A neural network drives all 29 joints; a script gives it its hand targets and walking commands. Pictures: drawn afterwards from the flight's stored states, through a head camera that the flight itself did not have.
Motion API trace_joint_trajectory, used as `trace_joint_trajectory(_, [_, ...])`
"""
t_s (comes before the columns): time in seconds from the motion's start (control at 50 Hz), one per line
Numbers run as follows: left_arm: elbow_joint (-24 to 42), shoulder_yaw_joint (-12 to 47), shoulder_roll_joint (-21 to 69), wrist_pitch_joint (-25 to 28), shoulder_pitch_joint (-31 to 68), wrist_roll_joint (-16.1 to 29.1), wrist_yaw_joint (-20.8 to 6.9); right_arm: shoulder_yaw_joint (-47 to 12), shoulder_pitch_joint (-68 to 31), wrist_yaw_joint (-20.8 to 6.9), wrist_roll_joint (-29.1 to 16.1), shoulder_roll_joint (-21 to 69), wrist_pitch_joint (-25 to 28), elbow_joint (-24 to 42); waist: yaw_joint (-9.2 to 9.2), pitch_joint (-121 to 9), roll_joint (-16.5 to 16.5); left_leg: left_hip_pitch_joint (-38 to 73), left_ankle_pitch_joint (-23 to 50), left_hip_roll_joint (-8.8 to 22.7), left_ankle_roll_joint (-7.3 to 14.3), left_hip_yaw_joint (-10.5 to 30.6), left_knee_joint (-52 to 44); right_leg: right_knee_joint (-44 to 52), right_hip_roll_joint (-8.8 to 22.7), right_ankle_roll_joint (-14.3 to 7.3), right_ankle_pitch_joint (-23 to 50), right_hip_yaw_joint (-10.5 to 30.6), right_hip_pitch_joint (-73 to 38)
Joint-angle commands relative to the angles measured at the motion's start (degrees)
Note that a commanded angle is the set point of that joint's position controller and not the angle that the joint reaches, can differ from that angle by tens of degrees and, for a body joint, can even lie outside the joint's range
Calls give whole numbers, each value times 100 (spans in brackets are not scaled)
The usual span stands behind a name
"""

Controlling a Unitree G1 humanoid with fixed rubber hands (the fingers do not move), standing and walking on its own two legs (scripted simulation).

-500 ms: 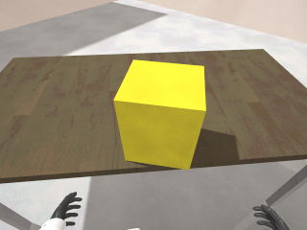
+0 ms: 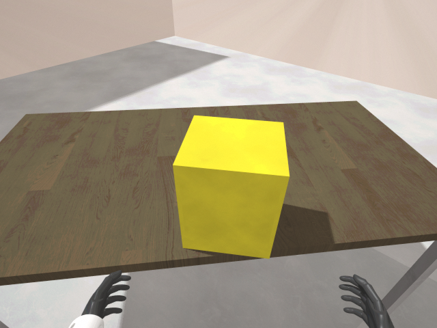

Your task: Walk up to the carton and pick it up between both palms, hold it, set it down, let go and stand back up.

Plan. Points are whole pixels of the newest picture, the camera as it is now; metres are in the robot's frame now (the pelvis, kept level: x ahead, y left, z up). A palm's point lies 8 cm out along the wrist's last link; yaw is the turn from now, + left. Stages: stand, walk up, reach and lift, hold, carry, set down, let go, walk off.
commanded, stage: reach and lift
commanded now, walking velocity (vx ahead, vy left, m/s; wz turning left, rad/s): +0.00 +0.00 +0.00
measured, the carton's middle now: (231, 186) +0.45 +0.01 +0.03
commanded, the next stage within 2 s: none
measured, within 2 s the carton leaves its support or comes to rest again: neither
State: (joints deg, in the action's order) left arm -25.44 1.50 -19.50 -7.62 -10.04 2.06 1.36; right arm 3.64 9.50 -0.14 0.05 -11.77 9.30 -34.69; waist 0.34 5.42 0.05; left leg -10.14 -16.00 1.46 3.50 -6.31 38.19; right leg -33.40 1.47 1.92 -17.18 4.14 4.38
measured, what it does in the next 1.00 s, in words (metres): stands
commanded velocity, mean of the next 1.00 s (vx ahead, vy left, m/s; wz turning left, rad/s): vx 0.00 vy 0.00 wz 0.00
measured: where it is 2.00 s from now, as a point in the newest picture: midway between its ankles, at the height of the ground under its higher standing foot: outside the picture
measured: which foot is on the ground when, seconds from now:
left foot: down 0.00-1.00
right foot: down 0.00-1.00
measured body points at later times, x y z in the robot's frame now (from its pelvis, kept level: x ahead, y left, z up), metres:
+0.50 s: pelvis +0.01 -0.01 +0.01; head -0.03 +0.00 +0.45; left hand +0.22 +0.24 +0.00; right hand +0.23 -0.21 +0.02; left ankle +0.08 +0.07 -0.72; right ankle +0.04 -0.18 -0.72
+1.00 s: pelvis +0.02 -0.01 +0.01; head -0.01 +0.01 +0.46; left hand +0.29 +0.23 +0.06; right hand +0.27 -0.20 +0.05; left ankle +0.08 +0.07 -0.72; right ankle +0.04 -0.18 -0.72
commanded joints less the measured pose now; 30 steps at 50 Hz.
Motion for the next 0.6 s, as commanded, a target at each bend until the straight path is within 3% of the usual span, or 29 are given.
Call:
trace_joint_trajectory(0.0, [1203, -286, -506, 697, 1017, 338, -2, 331, -484, 45, -330, -508, 120, 1897, 276, -31, -548, -1138, -1821, 354, -128, 395, -3224, 887, -544, -203, -268, -535, -1055])
trace_joint_trajectory(0.02, [962, -291, -336, 698, 961, 287, -15, 340, -365, 47, -313, -427, 116, 1918, 269, -25, -491, -1099, -1754, 377, -79, 455, -3283, 840, -652, -169, -138, -601, -1069])
trace_joint_trajectory(0.04, [1219, -307, -477, 750, 824, 408, -22, 330, -262, 76, -398, -330, 106, 2040, 246, 207, -499, -844, -1343, 372, -259, 449, -3218, 962, -501, -210, -82, -544, -758])
trace_joint_trajectory(0.08, [1172, -217, -503, 912, 911, 723, -76, 344, -486, 132, -400, -148, 105, 2309, 167, 182, -202, -338, -1047, 212, -291, 388, -3000, 1311, -414, -319, -435, -458, -193])
trace_joint_trajectory(0.1, [1364, -249, -628, 1010, 1013, 750, -155, 183, -290, 197, -395, -117, 40, 2570, 287, 74, -195, -270, -1212, 148, -225, 313, -2964, 1331, -345, -270, -711, -405, -174])
trace_joint_trajectory(0.12, [994, -216, -678, 1056, 1124, 921, -197, 113, -452, 255, -397, 42, -43, 2571, 332, 213, 28, -109, -1258, 70, -207, 274, -2859, 1421, -268, -300, -915, -347, 88])
trace_joint_trajectory(0.14, [1120, -339, -760, 1115, 1100, 917, -202, -116, -412, 282, -473, 181, -53, 2840, 448, -69, 50, 97, -1029, -2, -179, 226, -2611, 1458, -194, -400, -941, -272, 343])
trace_joint_trajectory(0.18, [1255, -175, -786, 1206, 1164, 1001, -242, 72, -263, 386, -509, 125, -211, 2668, 286, 165, -119, 247, -1372, 125, -229, 475, -2726, 1449, -236, -384, -982, -343, 392])
trace_joint_trajectory(0.2, [1488, -260, -833, 1254, 1329, 1044, -239, -160, -346, 386, -527, 291, -237, 3124, 468, 68, -180, 237, -1293, 13, -202, 351, -2613, 1540, -134, -390, -1147, -205, 530])
trace_joint_trajectory(0.22, [1393, -330, -841, 1239, 1218, 1092, -220, -155, -338, 415, -509, 373, -278, 3171, 434, -6, -116, 238, -1117, 31, -205, 399, -2470, 1500, -169, -453, -1064, -271, 651])
trace_joint_trajectory(0.26, [1482, -369, -876, 1292, 1229, 1148, -253, -167, -348, 511, -475, 319, -390, 3431, 504, 267, -258, -369, -1165, 53, -121, 192, -2638, 1410, -273, -320, -986, -269, 133])
trace_joint_trajectory(0.28, [1655, -253, -849, 1355, 1280, 1215, -281, -202, -268, 592, -497, 401, -429, 3405, 457, 76, -324, -308, -1011, 127, -180, 236, -2673, 1436, -258, -302, -855, -266, 56])
trace_joint_trajectory(0.3, [1535, -364, -1008, 1414, 1262, 1216, -339, -484, -24, 621, -570, 581, -427, 3582, 563, -137, -242, -45, -734, 37, -159, 313, -2476, 1455, -167, -306, -903, -203, 250])
trace_joint_trajectory(0.32, [1587, -177, -913, 1372, 1238, 1367, -383, -338, -241, 648, -669, 399, -576, 3564, 481, -52, -211, 311, -934, 94, -279, 404, -2486, 1550, -170, -382, -1057, -208, 603])
trace_joint_trajectory(0.34, [1603, -265, -911, 1451, 1153, 1338, -375, -416, -234, 635, -696, 531, -569, 3764, 545, 30, -234, 62, -925, 142, -210, 424, -2553, 1480, -196, -317, -1030, -204, 443])
trace_joint_trajectory(0.36, [1983, -142, -937, 1476, 1298, 1523, -297, -264, -376, 643, -733, 539, -523, 4026, 461, -280, -211, 160, -702, 170, -346, 527, -2455, 1421, -163, -342, -746, -278, 539])
trace_joint_trajectory(0.38, [2147, -288, -949, 1541, 1208, 1453, -295, -450, -229, 670, -745, 581, -614, 4013, 680, -372, -280, 315, -543, 154, -389, 516, -2379, 1531, -138, -397, -905, -165, 590])
trace_joint_trajectory(0.4, [1955, -281, -1133, 1517, 1335, 1527, -361, -446, -257, 723, -704, 611, -589, 4250, 586, -332, -146, 543, -791, 70, -341, 508, -2236, 1571, -68, -421, -1087, -176, 860])
trace_joint_trajectory(0.42, [2160, -331, -1185, 1519, 1105, 1544, -328, -649, -50, 764, -804, 757, -690, 4321, 637, -349, -231, 624, -188, 66, -384, 434, -2198, 1645, -67, -368, -796, -147, 988])
trace_joint_trajectory(0.46, [2186, -226, -1123, 1489, 1362, 1670, -361, -646, -381, 796, -822, 628, -763, 4434, 609, -116, -91, 476, -367, 130, -362, 477, -2151, 1599, -53, -400, -860, -140, 1055])
trace_joint_trajectory(0.48, [2216, -180, -949, 1448, 897, 1532, -365, -707, -4, 818, -890, 676, -837, 4326, 647, 45, -269, 522, -377, 228, -411, 609, -2271, 1622, -70, -418, -714, -191, 986])
trace_joint_trajectory(0.5, [2109, -279, -978, 1360, 1027, 1519, -379, -788, -134, 834, -971, 709, -951, 4483, 757, -118, -270, 481, -498, 217, -380, 597, -2288, 1677, -39, -441, -788, -137, 854])
trace_joint_trajectory(0.54, [2454, -231, -1129, 1285, 1241, 1608, -349, -679, -238, 844, -1004, 709, -1073, 4629, 659, -403, -502, 485, -437, 209, -402, 636, -2205, 1567, -67, -453, -718, -104, 730])
trace_joint_trajectory(0.56, [2816, -99, -1001, 1306, 1571, 1679, -340, -477, -611, 842, -986, 456, -1157, 4722, 503, -420, -417, 568, -672, 297, -458, 713, -2335, 1568, -74, -447, -853, -151, 890])
trace_joint_trajectory(0.58, [2743, -143, -951, 1240, 1373, 1655, -298, -453, -416, 817, -1023, 433, -1227, 4611, 563, -492, -547, 470, -917, 425, -476, 874, -2443, 1415, -126, -404, -661, -230, 757])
